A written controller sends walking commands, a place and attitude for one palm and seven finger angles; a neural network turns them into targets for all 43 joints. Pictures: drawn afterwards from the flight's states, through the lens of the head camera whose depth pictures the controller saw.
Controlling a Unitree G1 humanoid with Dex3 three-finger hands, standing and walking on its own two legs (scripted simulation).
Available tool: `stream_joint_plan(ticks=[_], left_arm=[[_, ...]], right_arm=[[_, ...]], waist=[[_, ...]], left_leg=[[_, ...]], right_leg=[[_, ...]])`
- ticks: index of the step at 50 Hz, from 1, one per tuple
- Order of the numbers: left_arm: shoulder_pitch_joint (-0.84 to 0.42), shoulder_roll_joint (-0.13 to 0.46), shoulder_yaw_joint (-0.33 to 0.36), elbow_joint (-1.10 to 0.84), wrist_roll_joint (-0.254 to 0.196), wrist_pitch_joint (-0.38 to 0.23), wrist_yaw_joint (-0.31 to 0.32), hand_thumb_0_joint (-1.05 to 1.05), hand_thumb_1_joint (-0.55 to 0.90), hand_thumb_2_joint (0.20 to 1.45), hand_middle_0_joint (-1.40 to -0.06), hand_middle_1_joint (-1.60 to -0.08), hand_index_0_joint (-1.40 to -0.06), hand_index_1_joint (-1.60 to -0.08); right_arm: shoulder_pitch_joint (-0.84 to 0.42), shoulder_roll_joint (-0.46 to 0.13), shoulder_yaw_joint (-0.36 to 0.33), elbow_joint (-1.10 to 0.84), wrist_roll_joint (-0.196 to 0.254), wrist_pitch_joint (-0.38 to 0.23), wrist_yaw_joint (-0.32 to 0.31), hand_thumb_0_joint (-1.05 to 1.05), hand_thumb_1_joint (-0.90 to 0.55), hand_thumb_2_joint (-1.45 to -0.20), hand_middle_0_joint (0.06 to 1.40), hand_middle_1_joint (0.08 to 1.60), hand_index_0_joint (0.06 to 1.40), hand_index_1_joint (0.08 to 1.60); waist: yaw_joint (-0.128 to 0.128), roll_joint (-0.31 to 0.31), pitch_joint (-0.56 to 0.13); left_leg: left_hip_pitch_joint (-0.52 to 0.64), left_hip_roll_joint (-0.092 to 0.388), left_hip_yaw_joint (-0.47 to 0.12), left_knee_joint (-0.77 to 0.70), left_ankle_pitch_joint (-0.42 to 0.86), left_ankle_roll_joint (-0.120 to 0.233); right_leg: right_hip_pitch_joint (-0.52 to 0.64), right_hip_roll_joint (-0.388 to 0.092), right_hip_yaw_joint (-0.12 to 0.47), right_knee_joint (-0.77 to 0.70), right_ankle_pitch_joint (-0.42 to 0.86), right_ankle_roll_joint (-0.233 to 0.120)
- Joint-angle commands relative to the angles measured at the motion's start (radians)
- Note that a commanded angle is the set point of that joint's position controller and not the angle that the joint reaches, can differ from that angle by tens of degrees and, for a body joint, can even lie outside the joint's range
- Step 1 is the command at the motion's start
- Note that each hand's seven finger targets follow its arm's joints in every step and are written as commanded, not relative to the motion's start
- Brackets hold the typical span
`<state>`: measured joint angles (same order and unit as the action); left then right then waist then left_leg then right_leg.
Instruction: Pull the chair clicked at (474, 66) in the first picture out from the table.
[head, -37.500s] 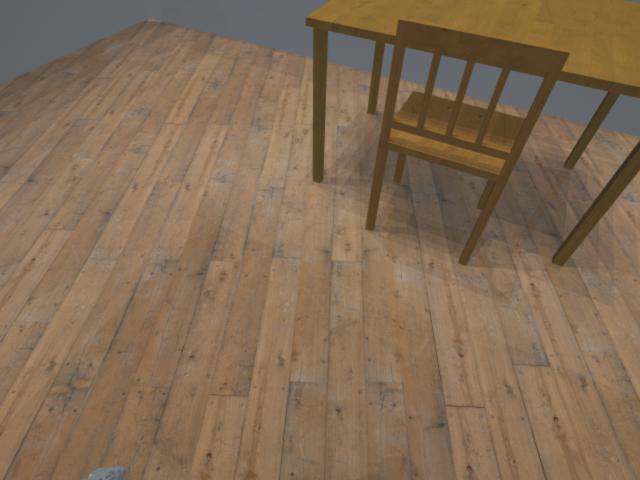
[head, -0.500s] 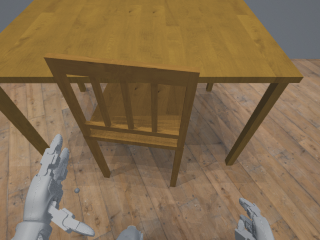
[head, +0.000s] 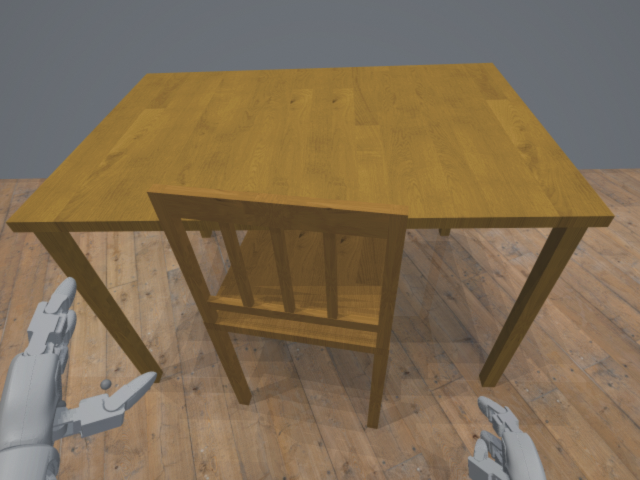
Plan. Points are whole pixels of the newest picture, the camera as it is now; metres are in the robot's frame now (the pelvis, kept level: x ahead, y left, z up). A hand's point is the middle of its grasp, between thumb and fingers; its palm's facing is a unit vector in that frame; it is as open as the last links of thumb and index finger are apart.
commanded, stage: draw the hand back to the body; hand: left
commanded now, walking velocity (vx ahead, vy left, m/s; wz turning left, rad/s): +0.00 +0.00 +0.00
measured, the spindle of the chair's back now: (283, 271) +0.52 +0.13 -0.09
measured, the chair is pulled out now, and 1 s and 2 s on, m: -0.08 -0.08 -0.08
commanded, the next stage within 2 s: step back with the hand held close in 0.60 s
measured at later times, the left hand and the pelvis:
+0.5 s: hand (76, 357) +0.19 +0.25 +0.16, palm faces +0.43 -0.80 -0.42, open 7.6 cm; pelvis +0.00 -0.01 +0.01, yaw -1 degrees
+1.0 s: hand (86, 346) +0.20 +0.25 +0.16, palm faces +0.28 -0.81 -0.51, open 7.4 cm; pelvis -0.02 +0.01 +0.01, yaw -4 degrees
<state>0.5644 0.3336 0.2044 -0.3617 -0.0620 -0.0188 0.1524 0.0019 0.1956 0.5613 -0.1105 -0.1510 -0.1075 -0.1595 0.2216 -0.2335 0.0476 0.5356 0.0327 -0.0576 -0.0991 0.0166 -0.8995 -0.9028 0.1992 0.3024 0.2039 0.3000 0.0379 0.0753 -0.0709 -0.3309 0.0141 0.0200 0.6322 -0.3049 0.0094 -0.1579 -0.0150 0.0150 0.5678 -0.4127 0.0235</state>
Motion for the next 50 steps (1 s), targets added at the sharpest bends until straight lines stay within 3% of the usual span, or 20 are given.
stream_joint_plan(ticks=[1, 5, 8, 11, 13, 14, 15, 20, 24, 31, 35, 36, 37, 38, 39, 42, 46, 49, 50], left_arm=[[-0.075, 0.169, 0.156, -0.235, -0.009, -0.079, 0.009, 0.000, 0.538, 0.725, -0.150, -0.225, -0.150, -0.225], [-0.081, 0.211, 0.229, -0.237, -0.010, -0.096, 0.010, 0.000, 0.682, 0.795, -0.170, -0.255, -0.170, -0.255], [-0.100, 0.217, 0.252, -0.270, -0.019, -0.109, 0.009, 0.000, 0.791, 0.848, -0.185, -0.278, -0.185, -0.278], [-0.115, 0.230, 0.280, -0.270, -0.024, -0.121, 0.007, 0.000, 0.900, 0.900, -0.200, -0.300, -0.200, -0.300], [-0.079, 0.173, 0.245, -0.177, -0.027, -0.115, -0.003, 0.000, 0.900, 0.900, -0.200, -0.300, -0.200, -0.300], [-0.082, 0.163, 0.232, -0.177, -0.026, -0.117, -0.008, 0.000, 0.900, 0.900, -0.200, -0.300, -0.200, -0.300], [-0.078, 0.162, 0.233, -0.154, -0.025, -0.116, -0.011, 0.000, 0.900, 0.900, -0.200, -0.300, -0.200, -0.300], [-0.130, 0.233, 0.271, -0.259, -0.016, -0.140, -0.004, 0.000, 0.900, 0.900, -0.200, -0.300, -0.200, -0.300], [-0.105, 0.220, 0.273, -0.257, -0.018, -0.139, 0.002, 0.000, 0.900, 0.900, -0.200, -0.300, -0.200, -0.300], [-0.114, 0.191, 0.251, -0.208, -0.021, -0.143, -0.006, 0.000, 0.900, 0.900, -0.200, -0.300, -0.200, -0.300], [-0.102, 0.203, 0.262, -0.212, -0.017, -0.147, -0.008, 0.000, 0.900, 0.900, -0.200, -0.300, -0.200, -0.300], [-0.183, 0.195, 0.226, -0.272, -0.018, -0.153, -0.010, 0.000, 0.900, 0.900, -0.200, -0.300, -0.200, -0.300], [-0.344, 0.388, 0.405, -0.343, -0.002, -0.206, 0.002, 0.000, 0.900, 0.900, -0.200, -0.300, -0.200, -0.300], [-0.257, 0.326, 0.372, -0.224, 0.006, -0.221, -0.007, 0.000, 0.900, 0.900, -0.200, -0.300, -0.200, -0.300], [-0.175, 0.260, 0.322, -0.175, 0.009, -0.217, -0.018, 0.000, 0.900, 0.900, -0.200, -0.300, -0.200, -0.300], [-0.070, 0.206, 0.277, -0.185, 0.016, -0.223, -0.028, 0.000, 0.900, 0.900, -0.200, -0.300, -0.200, -0.300], [0.021, 0.232, 0.303, -0.265, 0.013, -0.219, -0.019, 0.000, 0.900, 0.900, -0.200, -0.300, -0.200, -0.300], [0.043, 0.270, 0.341, -0.333, 0.006, -0.223, -0.008, 0.000, 0.900, 0.900, -0.200, -0.300, -0.200, -0.300], [0.064, 0.294, 0.365, -0.340, 0.005, -0.222, -0.001, 0.000, 0.900, 0.900, -0.200, -0.300, -0.200, -0.300]], right_arm=[[-0.137, -0.096, -0.050, -0.146, -0.005, -0.060, -0.009, 0.000, -0.900, -0.900, 0.200, 0.300, 0.200, 0.300], [-0.144, -0.099, -0.057, -0.127, -0.011, -0.068, -0.005, 0.000, -0.900, -0.900, 0.200, 0.300, 0.200, 0.300], [-0.145, -0.096, -0.061, -0.123, -0.011, -0.076, -0.001, 0.000, -0.900, -0.900, 0.200, 0.300, 0.200, 0.300], [-0.157, -0.097, -0.066, -0.114, -0.011, -0.080, -0.001, 0.000, -0.900, -0.900, 0.200, 0.300, 0.200, 0.300], [-0.156, -0.099, -0.072, -0.102, -0.012, -0.072, 0.003, 0.000, -0.900, -0.900, 0.200, 0.300, 0.200, 0.300], [-0.154, -0.103, -0.076, -0.101, -0.013, -0.067, 0.005, 0.000, -0.900, -0.900, 0.200, 0.300, 0.200, 0.300], [-0.156, -0.103, -0.079, -0.099, -0.013, -0.064, 0.007, 0.000, -0.900, -0.900, 0.200, 0.300, 0.200, 0.300], [-0.165, -0.104, -0.079, -0.106, -0.017, -0.078, 0.003, 0.000, -0.900, -0.900, 0.200, 0.300, 0.200, 0.300], [-0.163, -0.097, -0.078, -0.100, -0.017, -0.092, 0.001, 0.000, -0.900, -0.900, 0.200, 0.300, 0.200, 0.300], [-0.166, -0.099, -0.082, -0.091, -0.017, -0.094, 0.001, 0.000, -0.900, -0.900, 0.200, 0.300, 0.200, 0.300], [-0.170, -0.100, -0.086, -0.091, -0.017, -0.097, 0.004, 0.000, -0.900, -0.900, 0.200, 0.300, 0.200, 0.300], [-0.168, -0.104, -0.079, -0.096, -0.020, -0.103, 0.004, 0.000, -0.900, -0.900, 0.200, 0.300, 0.200, 0.300], [-0.159, -0.115, -0.082, -0.094, -0.021, -0.090, 0.010, 0.000, -0.900, -0.900, 0.200, 0.300, 0.200, 0.300], [-0.141, -0.103, -0.082, -0.046, -0.035, -0.076, 0.014, 0.000, -0.900, -0.900, 0.200, 0.300, 0.200, 0.300], [-0.146, -0.103, -0.091, -0.056, -0.032, -0.068, 0.019, 0.000, -0.900, -0.900, 0.200, 0.300, 0.200, 0.300], [-0.139, -0.114, -0.105, -0.085, -0.035, -0.039, 0.027, 0.000, -0.900, -0.900, 0.200, 0.300, 0.200, 0.300], [-0.141, -0.107, -0.109, -0.114, -0.034, -0.004, 0.029, 0.000, -0.900, -0.900, 0.200, 0.300, 0.200, 0.300], [-0.139, -0.103, -0.112, -0.130, -0.033, 0.006, 0.027, 0.000, -0.900, -0.900, 0.200, 0.300, 0.200, 0.300], [-0.148, -0.104, -0.112, -0.128, -0.034, 0.008, 0.024, 0.000, -0.900, -0.900, 0.200, 0.300, 0.200, 0.300]], waist=[[-0.006, -0.016, 0.001], [0.009, -0.022, -0.002], [0.009, 0.000, -0.010], [0.010, -0.019, 0.005], [0.006, -0.067, 0.048], [0.003, -0.062, 0.043], [0.004, -0.075, 0.054], [0.015, 0.001, 0.004], [0.017, -0.021, 0.008], [0.008, -0.031, 0.055], [0.015, -0.037, 0.031], [0.005, -0.020, 0.016], [-0.017, -0.045, 0.105], [-0.030, -0.112, 0.100], [-0.031, -0.141, 0.082], [-0.030, -0.084, -0.001], [-0.019, -0.046, -0.090], [-0.019, -0.036, -0.119], [-0.013, 0.003, -0.120]], left_leg=[[0.240, 0.015, 0.012, -0.118, 0.249, 0.019], [0.273, 0.013, 0.017, -0.140, 0.276, 0.020], [0.292, 0.015, 0.019, -0.158, 0.286, 0.018], [0.301, 0.016, 0.027, -0.166, 0.274, 0.020], [0.293, 0.018, 0.032, -0.171, 0.260, 0.021], [0.300, 0.017, 0.036, -0.171, 0.265, 0.024], [0.297, 0.015, 0.039, -0.171, 0.263, 0.024], [0.322, 0.011, 0.039, -0.185, 0.267, 0.023], [0.322, 0.012, 0.039, -0.185, 0.294, 0.022], [0.316, 0.015, 0.044, -0.196, 0.233, 0.020], [0.328, 0.014, 0.049, -0.193, 0.254, 0.022], [0.333, 0.011, 0.046, -0.195, 0.254, 0.024], [0.278, 0.027, 0.044, -0.157, 0.195, 0.038], [0.256, 0.019, 0.029, -0.136, 0.190, 0.040], [0.260, 0.022, 0.031, -0.127, 0.221, 0.039], [0.277, 0.044, 0.045, -0.159, 0.367, 0.039], [0.303, 0.083, 0.039, -0.172, 0.582, 0.041], [0.281, 0.097, 0.033, -0.168, 0.619, 0.035], [0.265, 0.100, 0.032, -0.169, 0.605, 0.033]], right_leg=[[-0.116, 0.017, -0.055, -0.152, 0.350, -0.037], [-0.084, 0.023, -0.055, -0.184, 0.377, -0.038], [-0.057, 0.016, -0.055, -0.188, 0.385, -0.038], [-0.053, 0.016, -0.049, -0.209, 0.389, -0.036], [-0.069, 0.019, -0.052, -0.221, 0.378, -0.029], [-0.066, 0.018, -0.051, -0.225, 0.385, -0.027], [-0.066, 0.022, -0.052, -0.235, 0.386, -0.027], [-0.036, 0.016, -0.042, -0.239, 0.378, -0.032], [-0.031, 0.017, -0.048, -0.229, 0.405, -0.032], [-0.059, 0.019, -0.042, -0.256, 0.341, -0.027], [-0.047, 0.020, -0.039, -0.258, 0.364, -0.027], [-0.042, 0.015, -0.036, -0.253, 0.368, -0.026], [-0.141, -0.034, 0.098, -0.317, 0.481, -0.028], [-0.114, -0.048, 0.095, -0.306, 0.535, -0.033], [-0.100, -0.053, 0.111, -0.289, 0.608, -0.028], [-0.038, -0.043, 0.071, -0.230, 0.657, -0.014], [-0.012, -0.015, 0.018, -0.171, 0.626, -0.003], [-0.010, -0.002, 0.011, -0.139, 0.592, -0.001], [-0.010, -0.002, 0.014, -0.134, 0.574, -0.004]])
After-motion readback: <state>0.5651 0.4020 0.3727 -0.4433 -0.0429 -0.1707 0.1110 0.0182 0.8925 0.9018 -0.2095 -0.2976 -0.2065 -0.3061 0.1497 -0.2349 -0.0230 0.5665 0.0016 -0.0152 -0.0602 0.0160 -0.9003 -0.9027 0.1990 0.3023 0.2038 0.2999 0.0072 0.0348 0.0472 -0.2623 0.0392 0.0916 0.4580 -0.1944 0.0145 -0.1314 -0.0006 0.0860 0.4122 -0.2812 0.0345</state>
